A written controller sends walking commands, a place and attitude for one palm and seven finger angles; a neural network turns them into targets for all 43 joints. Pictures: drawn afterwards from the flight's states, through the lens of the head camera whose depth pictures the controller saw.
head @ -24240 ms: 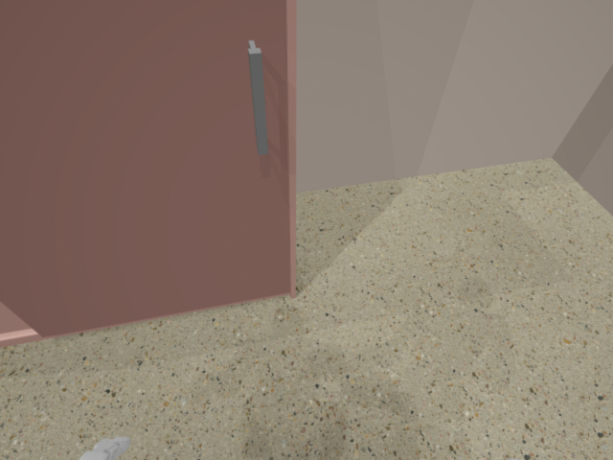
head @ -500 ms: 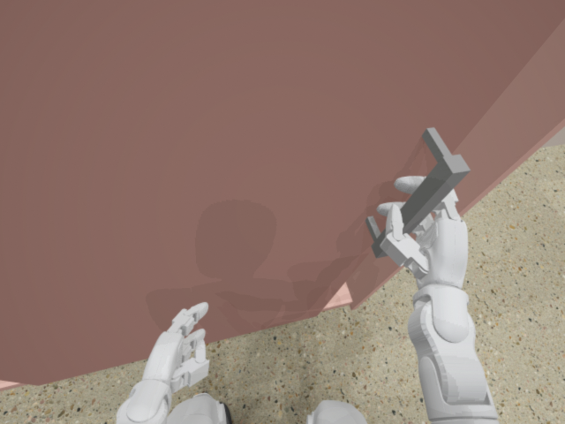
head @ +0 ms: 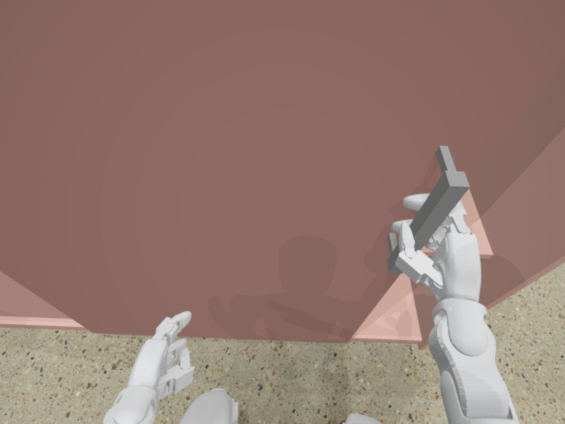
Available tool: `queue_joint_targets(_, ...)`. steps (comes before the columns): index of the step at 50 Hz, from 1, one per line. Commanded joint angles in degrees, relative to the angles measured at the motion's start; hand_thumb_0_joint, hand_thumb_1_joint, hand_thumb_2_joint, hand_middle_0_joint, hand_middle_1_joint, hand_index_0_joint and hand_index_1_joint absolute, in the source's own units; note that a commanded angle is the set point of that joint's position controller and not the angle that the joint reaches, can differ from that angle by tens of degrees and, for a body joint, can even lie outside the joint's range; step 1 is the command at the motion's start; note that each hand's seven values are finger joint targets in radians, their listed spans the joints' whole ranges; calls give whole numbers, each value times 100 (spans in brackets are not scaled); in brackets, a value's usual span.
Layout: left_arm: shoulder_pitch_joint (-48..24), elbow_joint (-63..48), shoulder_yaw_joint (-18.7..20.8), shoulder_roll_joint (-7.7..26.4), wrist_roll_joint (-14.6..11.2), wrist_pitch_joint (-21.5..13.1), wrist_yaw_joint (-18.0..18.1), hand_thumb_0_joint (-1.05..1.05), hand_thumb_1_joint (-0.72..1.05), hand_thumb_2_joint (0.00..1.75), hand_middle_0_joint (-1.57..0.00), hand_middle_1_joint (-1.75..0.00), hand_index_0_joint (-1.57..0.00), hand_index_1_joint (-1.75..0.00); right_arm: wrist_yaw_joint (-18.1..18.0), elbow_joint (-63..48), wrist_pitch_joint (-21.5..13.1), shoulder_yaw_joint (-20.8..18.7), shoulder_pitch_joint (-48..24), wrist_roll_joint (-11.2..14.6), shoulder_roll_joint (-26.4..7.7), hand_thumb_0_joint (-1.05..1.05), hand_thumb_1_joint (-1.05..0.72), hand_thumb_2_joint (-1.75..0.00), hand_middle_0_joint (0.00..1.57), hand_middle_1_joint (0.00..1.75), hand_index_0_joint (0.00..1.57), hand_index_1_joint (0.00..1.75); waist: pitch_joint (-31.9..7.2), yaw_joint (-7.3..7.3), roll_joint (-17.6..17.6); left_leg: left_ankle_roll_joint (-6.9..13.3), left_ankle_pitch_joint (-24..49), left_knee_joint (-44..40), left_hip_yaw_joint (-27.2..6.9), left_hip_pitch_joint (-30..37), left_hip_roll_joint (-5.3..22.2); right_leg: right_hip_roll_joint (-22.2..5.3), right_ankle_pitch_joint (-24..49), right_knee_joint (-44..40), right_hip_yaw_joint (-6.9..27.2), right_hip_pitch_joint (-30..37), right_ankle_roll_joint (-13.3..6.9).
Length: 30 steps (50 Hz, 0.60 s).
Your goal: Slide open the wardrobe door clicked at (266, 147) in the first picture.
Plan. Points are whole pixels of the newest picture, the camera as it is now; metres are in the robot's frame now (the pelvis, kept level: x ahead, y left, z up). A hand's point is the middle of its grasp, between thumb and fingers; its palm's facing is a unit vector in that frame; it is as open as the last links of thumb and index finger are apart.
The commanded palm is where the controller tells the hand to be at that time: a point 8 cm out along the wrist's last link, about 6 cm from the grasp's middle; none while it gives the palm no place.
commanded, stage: step sideways, sliding the door along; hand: right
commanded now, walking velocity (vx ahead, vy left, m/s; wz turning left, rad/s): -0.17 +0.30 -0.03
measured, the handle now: (416, 218) +0.36 -0.18 +0.09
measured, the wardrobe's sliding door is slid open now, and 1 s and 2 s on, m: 0.26 0.43 0.59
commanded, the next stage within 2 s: none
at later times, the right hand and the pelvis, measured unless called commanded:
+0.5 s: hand (342, 245) +0.31 -0.07 +0.09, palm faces +0.30 +0.95 -0.01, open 6.1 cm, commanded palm +0.29 -0.04 +0.09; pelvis -0.06 +0.13 +0.01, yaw -1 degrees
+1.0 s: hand (260, 238) +0.32 +0.04 +0.09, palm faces +0.40 +0.92 -0.04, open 6.2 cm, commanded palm +0.29 +0.06 +0.09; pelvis -0.04 +0.26 +0.00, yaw -5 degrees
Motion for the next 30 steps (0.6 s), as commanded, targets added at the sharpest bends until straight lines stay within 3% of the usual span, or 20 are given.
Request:
queue_joint_targets(1, -276, -729, 367, 883, -132, -311, 140, 0, 90, 90, -20, -30, -20, -30, 367, -1778, -697, 569, -1804, -149, 60, 0, -90, -90, 45, 140, 45, 140, -1964, 372, -1097, -119, 608, -1346, 498, 1097, -306, -709, 1468, -499, 332, 477, -1045)
queue_joint_targets(3, -219, -669, 351, 791, -257, -408, 161, 0, 90, 90, -20, -30, -20, -30, 346, -1828, -694, 587, -2128, -171, -50, 0, -90, -90, 45, 140, 45, 140, -2146, 367, -836, -150, 1735, -2464, 636, 1374, -293, -139, 1025, 109, 6, 726, -771)
queue_joint_targets(4, -179, -634, 296, 620, -297, -451, 152, 0, 90, 90, -20, -30, -20, -30, 337, -1903, -706, 723, -2328, -177, -24, 0, -90, -90, 45, 140, 45, 140, -2268, 359, -233, -76, 2432, -3024, 417, 1349, -9, 268, 554, 669, -92, 800, -634)
queue_joint_targets(5, -324, -650, 256, 460, -281, -474, 190, 0, 90, 90, -20, -30, -20, -30, 300, -1905, -735, 697, -2526, -229, -215, 0, -90, -90, 45, 140, 45, 140, -2171, 339, 905, 187, 4273, -3261, -280, 1356, 667, 777, -1172, 1471, -204, 136, -585)
queue_joint_targets(6, -497, -662, 261, 466, -191, -450, 259, 0, 90, 90, -20, -30, -20, -30, 271, -1461, -663, 690, -2200, -249, -210, 0, -90, -90, 45, 140, 45, 140, -2410, 86, 2083, 623, 4492, -3087, -1253, 1361, 1285, 1334, -2427, 2679, 55, -624, -620)
queue_joint_targets(7, -595, -546, 391, 691, -165, -453, 319, 0, 90, 90, -20, -30, -20, -30, 267, -1310, -590, 539, -2329, -213, -365, 0, -90, -90, 45, 140, 45, 140, -2476, -65, 2576, 749, 4305, -3067, -1751, 1087, 1476, 1389, -2696, 3613, 640, -640, -520)
queue_joint_targets(8, -618, -352, 370, 714, -150, -455, 377, 0, 90, 90, -20, -30, -20, -30, 229, -1293, -543, 716, -2605, -153, -144, 0, -90, -90, 45, 140, 45, 140, -2408, 24, 1988, 1109, 4725, -2853, -1712, 1394, 1553, 1260, -2630, 3731, 829, -851, -498)
queue_joint_targets(9, -488, -268, 214, 475, -141, -482, 385, 0, 90, 90, -20, -30, -20, -30, 214, -1413, -654, 1021, -2974, -116, 324, 0, -90, -90, 45, 140, 45, 140, -2469, 189, 1449, 1329, 5619, -2305, -1330, 2312, 1485, 1099, -2437, 3215, 892, -1273, -473)
queue_joint_targets(11, -331, -113, 193, 511, -178, -404, 389, 0, 90, 90, -20, -30, -20, -30, 154, -1282, -877, 955, -3223, -90, 387, 0, -90, -90, 45, 140, 45, 140, -2603, 417, 1043, 1105, 6434, -1807, -569, 2904, 1093, 1166, -1717, 1249, 443, -985, -374)
queue_joint_targets(13, -317, -96, 367, 709, -194, -300, 475, 0, 90, 90, -20, -30, -20, -30, 97, -1334, -998, 418, -3187, -98, -277, 0, -90, -90, 45, 140, 45, 140, -2838, 407, 974, 854, 6106, -1231, -354, 2614, 846, 984, 11, -409, 346, 256, -387)
queue_joint_targets(14, -126, -149, 490, 837, -170, -254, 511, 0, 90, 90, -20, -30, -20, -30, 164, -1392, -1032, 554, -3250, -46, -155, 0, -90, -90, 45, 140, 45, 140, -3114, 512, 925, 535, 5078, -743, -215, 1389, 633, 356, 2310, -681, 876, 1859, -688)
queue_joint_targets(15, -68, -273, 638, 1172, -130, -314, 466, 0, 90, 90, -20, -30, -20, -30, 281, -1616, -1010, 809, -3358, 52, 138, 0, -90, -90, 45, 140, 45, 140, -3382, 506, -472, 72, 1502, 313, 2, -646, 5, -1458, 6245, -338, 2732, 3497, -1491)
queue_joint_targets(16, -79, -274, 547, 1059, -108, -331, 301, 0, 90, 90, -20, -30, -20, -30, 379, -1540, -1020, 993, -3495, -61, 381, 0, -90, -90, 45, 140, 45, 140, -3575, 393, -269, 146, -796, 1129, -556, -1036, 22, -2073, 7438, -121, 2968, 3745, -1955)
queue_joint_targets(17, -228, -305, 540, 1136, -134, -338, 152, 0, 90, 90, -20, -30, -20, -30, 398, -1404, -953, 967, -3701, -134, 430, 0, -90, -90, 45, 140, 45, 140, -3302, 364, -124, 221, -653, 1530, -727, -1180, -79, -1904, 6570, -163, 2322, 3450, -1920)
queue_joint_targets(18, -300, -318, 528, 1017, -89, -352, 177, 0, 90, 90, -20, -30, -20, -30, 443, -1356, -871, 1108, -3802, -49, 633, 0, -90, -90, 45, 140, 45, 140, -3120, 459, -932, 151, -707, 1644, -598, -1345, -12, -1694, 6458, -189, 2296, 3187, -1755)
queue_joint_targets(20, -249, -258, 511, 1079, -129, -374, 79, 0, 90, 90, -20, -30, -20, -30, 464, -1395, -778, 1292, -4247, -82, 652, 0, -90, -90, 45, 140, 45, 140, -2767, 431, -1206, 120, -76, 1540, -478, -1422, 128, -1271, 5521, -174, 1543, 3019, -1571)
queue_joint_targets(22, -118, -194, 602, 1187, -155, -320, 67, 0, 90, 90, -20, -30, -20, -30, 486, -906, -576, 1217, -4278, -69, 607, 0, -90, -90, 45, 140, 45, 140, -2648, 427, -1121, 60, 537, 1380, -129, -1236, 44, -888, 4809, -243, 1020, 2754, -1326)
queue_joint_targets(23, -194, -268, 609, 1212, -147, -313, 106, 0, 90, 90, -20, -30, -20, -30, 515, -875, -502, 1151, -4372, -54, 532, 0, -90, -90, 45, 140, 45, 140, -2608, 407, -956, 21, 645, 1194, -26, -992, 59, -838, 4544, -310, 874, 2527, -1284)
queue_joint_targets(26, -124, -303, 615, 1127, -152, -284, 104, 0, 90, 90, -20, -30, -20, -30, 551, -560, -374, 1141, -4613, 0, 581, 0, -90, -90, 45, 140, 45, 140, -2517, 450, -1461, -51, 695, 580, 355, -476, -56, -574, 4224, -440, 512, 2212, -1147)
queue_joint_targets(30, -120, -315, 579, 1080, -168, -297, 120, 0, 90, 90, -20, -30, -20, -30, 470, -234, -449, 921, -4668, 53, 350, 0, -90, -90, 45, 140, 45, 140, -2411, 516, -1917, -26, 508, -556, 543, 122, -159, -655, 4214, -318, 535, 2093, -1107)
